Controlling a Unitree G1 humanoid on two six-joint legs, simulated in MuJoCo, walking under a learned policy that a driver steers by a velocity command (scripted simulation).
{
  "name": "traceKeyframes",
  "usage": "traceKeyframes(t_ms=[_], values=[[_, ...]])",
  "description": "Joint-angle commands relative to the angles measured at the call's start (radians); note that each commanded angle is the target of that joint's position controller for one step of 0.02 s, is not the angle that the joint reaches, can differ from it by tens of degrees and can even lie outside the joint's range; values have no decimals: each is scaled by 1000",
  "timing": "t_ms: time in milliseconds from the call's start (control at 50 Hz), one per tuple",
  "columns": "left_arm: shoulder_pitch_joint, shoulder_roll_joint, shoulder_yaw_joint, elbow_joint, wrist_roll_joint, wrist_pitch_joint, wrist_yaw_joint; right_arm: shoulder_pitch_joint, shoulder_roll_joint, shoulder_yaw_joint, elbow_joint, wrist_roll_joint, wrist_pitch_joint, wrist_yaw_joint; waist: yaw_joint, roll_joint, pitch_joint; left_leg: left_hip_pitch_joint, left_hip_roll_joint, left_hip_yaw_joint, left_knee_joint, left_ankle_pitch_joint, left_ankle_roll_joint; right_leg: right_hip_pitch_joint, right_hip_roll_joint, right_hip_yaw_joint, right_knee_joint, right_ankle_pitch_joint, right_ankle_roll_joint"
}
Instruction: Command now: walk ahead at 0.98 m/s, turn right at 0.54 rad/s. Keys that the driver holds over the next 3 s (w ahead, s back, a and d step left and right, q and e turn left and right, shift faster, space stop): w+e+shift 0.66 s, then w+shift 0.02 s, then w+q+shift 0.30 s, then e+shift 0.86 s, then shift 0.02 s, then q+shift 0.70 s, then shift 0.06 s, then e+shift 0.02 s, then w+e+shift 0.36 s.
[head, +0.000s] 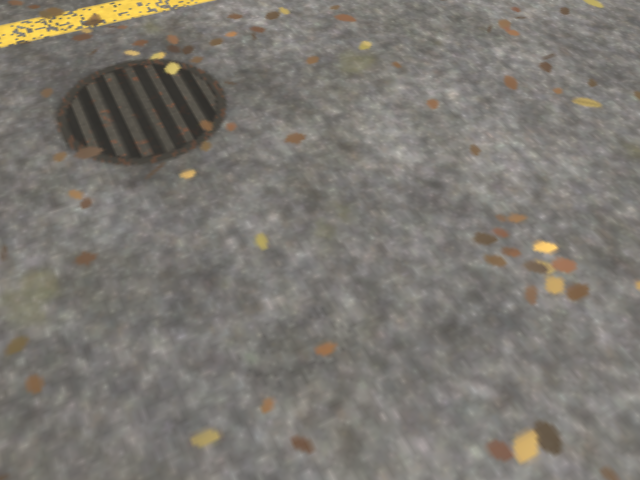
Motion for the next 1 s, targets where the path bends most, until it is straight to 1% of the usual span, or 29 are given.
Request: traceKeyframes(t_ms=[20,60,140,220,260,280,300,320,340,360,380,400,420,460,540,640,700,720,740,760,780,800,820,840,860,880,900,940,1000], values=[[12,53,1,-64,-7,-19,-3,-33,-83,-14,-130,-17,-35,-4,-73,44,-35,-320,91,-57,-123,10,-21,229,-270,569,-312,-156,-207],[30,45,-7,-55,-27,-15,10,-66,-77,-9,-160,-24,-28,-16,-92,32,22,-302,110,-23,-252,11,-66,92,-255,516,-326,-100,-208],[69,88,8,-58,-38,-4,39,-298,-32,13,-257,-31,-35,-15,-4,-32,72,8,36,68,-675,397,-124,-205,-157,373,-329,-16,-126],[147,75,10,-37,-63,9,42,-328,-118,-34,-294,24,-25,-30,20,-98,18,110,5,4,-854,407,-148,-17,-191,473,-213,-81,-67],[141,78,13,-37,-52,22,41,-223,-174,-72,-283,32,-33,-38,-56,-107,-58,199,-2,15,-891,270,-112,107,-184,464,0,193,-24],[98,77,10,-60,-31,28,35,-36,-203,-90,-257,35,-34,-43,-159,-110,-186,412,67,-15,-841,227,-67,51,-164,422,230,279,10],[88,-2,-16,-99,10,29,32,229,-272,-107,-225,31,-19,-56,-244,2,-394,729,264,-217,-797,-2,-2,-111,-118,330,579,82,29],[273,-95,-56,-139,-65,16,27,256,-344,-113,-181,-4,-14,-30,-119,492,-544,964,526,-839,-1001,-368,184,-434,-73,236,894,-419,60],[209,-1,-45,-109,-93,28,47,203,-219,-100,-201,-3,-4,-28,-156,366,-384,856,476,-867,-1067,-604,150,-582,-183,196,1007,-322,58],[68,53,-34,-127,-65,35,49,164,-152,-86,-188,9,7,-34,-181,215,-210,719,421,-652,-1067,-435,98,-628,-207,149,1016,-241,56],[-6,51,-30,-141,-38,41,47,131,-142,-79,-171,-1,16,-33,-159,39,-125,570,383,-478,-1063,-189,75,-581,-249,126,985,-185,59],[-67,37,-27,-163,-19,44,39,100,-124,-74,-153,-15,21,-27,-136,-8,-56,442,328,-351,-1085,-43,59,-536,-275,121,931,-154,54],[-57,15,-25,-181,-32,53,28,68,-106,-68,-134,-24,19,-25,-88,43,-30,357,311,-265,-1103,15,53,-496,-309,131,906,-146,54],[-72,-16,-32,-208,-51,78,17,38,-71,-63,-102,-2,15,-12,-57,70,0,284,295,-133,-1137,112,42,-499,-347,119,879,-151,57],[-131,6,-39,-246,-27,82,2,-16,-141,-76,-71,-4,7,-19,-18,28,62,198,270,94,-1197,299,31,-509,-356,100,735,64,86],[-336,33,-39,-297,-28,58,-42,89,-237,-84,-23,-6,13,-29,-87,-36,117,302,241,288,-1209,536,-41,-390,-275,-71,356,261,33],[-315,81,-16,-314,-31,53,-49,171,-316,-91,-2,-5,33,-41,-24,81,25,405,288,306,-1014,1302,-40,-168,-134,-162,302,95,-28],[-192,115,5,-295,-30,56,-42,173,-331,-89,5,-4,42,-43,62,114,-45,398,319,287,-854,1444,-12,-10,-103,-143,288,22,-64],[62,176,44,-226,-35,67,-22,122,-326,-81,2,-5,49,-41,207,113,-153,293,310,278,-611,1439,-3,299,-106,-98,200,65,-111],[238,234,63,-161,-38,80,4,111,-269,-61,-11,-7,44,-42,258,-4,-221,17,200,265,-175,702,-27,642,-226,100,174,47,-140],[150,312,53,-187,-2,55,3,342,-81,-1,-47,20,11,-19,33,-327,-443,-332,34,96,215,-234,-36,933,-535,703,44,-226,-298],[215,196,41,-170,6,48,1,197,-224,-30,-37,78,-19,-13,161,-150,-497,-374,41,-72,235,-149,1,839,-541,814,-163,-506,-255],[177,177,30,-149,12,33,1,63,-217,-33,-87,112,-20,-16,137,-84,-258,-439,66,-45,199,-97,0,645,-534,696,-227,-492,-209],[91,153,22,-133,9,16,-4,24,-178,-22,-101,94,-12,-25,66,47,-118,-428,122,-38,111,-31,-8,443,-515,584,-251,-386,-171],[13,95,7,-131,18,1,-7,47,-165,-27,-81,67,11,-30,7,44,-69,-373,168,-38,57,36,-18,306,-479,464,-252,-311,-140],[-37,54,-3,-131,31,-9,-8,119,-157,-33,-51,63,43,-26,-47,-1,-41,-301,202,-52,33,88,-30,191,-448,355,-267,-252,-115],[-58,27,-7,-118,24,-17,-13,153,-140,-37,-31,60,69,-25,-72,-31,-29,-268,218,-51,10,106,-40,126,-422,265,-288,-204,-91],[-61,27,-3,-87,16,-28,-12,137,-107,-37,-22,60,101,-23,-80,-36,22,-301,231,-48,-32,157,-57,63,-390,99,-325,-67,-39],[-50,35,-4,-59,27,-35,8,6,-89,-31,-69,36,95,-23,-57,-41,103,-356,192,-21,-225,335,-80,23,-317,-88,-354,196,-4]])
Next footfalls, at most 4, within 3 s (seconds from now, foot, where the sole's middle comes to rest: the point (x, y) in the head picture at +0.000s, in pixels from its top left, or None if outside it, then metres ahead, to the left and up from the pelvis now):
0.30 left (260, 467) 0.49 0.15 -0.76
0.76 right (460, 366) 0.74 -0.28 -0.76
1.20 left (479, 213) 1.21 -0.39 -0.76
1.66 right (547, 278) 1.00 -0.53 -0.76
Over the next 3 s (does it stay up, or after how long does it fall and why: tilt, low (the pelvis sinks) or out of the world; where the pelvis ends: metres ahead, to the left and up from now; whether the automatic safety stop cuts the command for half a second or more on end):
stays up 1.13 -0.51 0.01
